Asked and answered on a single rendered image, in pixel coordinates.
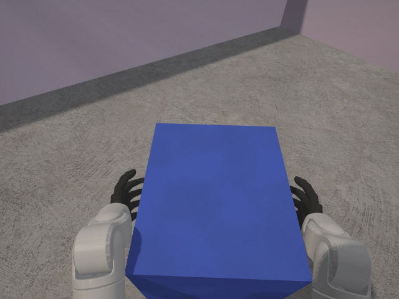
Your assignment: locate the robot right hand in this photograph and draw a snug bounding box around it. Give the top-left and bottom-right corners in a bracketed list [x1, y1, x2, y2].
[290, 176, 323, 231]

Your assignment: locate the robot left hand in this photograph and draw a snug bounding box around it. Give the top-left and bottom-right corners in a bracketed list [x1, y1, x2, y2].
[110, 169, 145, 221]

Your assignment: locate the robot right forearm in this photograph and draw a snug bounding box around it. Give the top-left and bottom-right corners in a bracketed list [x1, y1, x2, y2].
[301, 213, 372, 299]

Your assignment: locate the robot left forearm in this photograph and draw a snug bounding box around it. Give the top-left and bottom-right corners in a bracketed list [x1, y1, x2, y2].
[72, 203, 132, 299]

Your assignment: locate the carton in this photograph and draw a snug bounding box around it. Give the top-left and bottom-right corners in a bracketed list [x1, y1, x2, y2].
[125, 123, 312, 299]

